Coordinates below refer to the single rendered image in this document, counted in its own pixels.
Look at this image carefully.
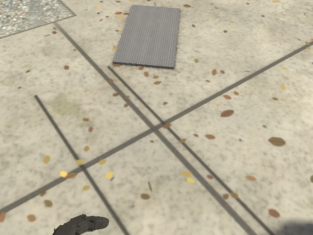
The left robot hand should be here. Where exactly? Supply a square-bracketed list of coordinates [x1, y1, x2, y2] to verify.
[53, 214, 110, 235]

